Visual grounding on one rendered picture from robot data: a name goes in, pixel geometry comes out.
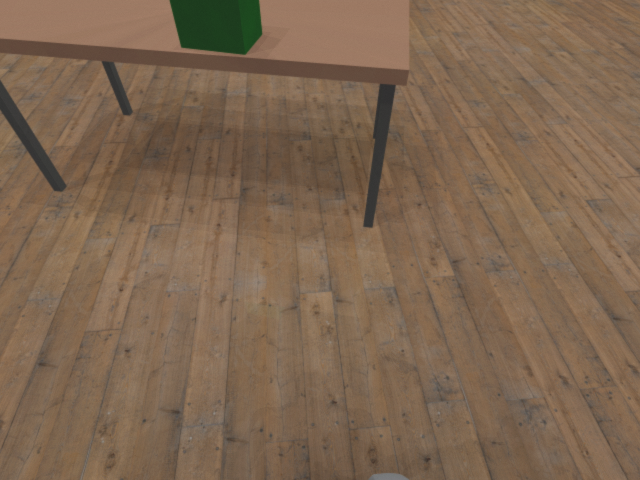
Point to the table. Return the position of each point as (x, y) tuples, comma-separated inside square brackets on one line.
[(347, 40)]

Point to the carton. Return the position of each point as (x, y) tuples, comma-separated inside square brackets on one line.
[(230, 26)]

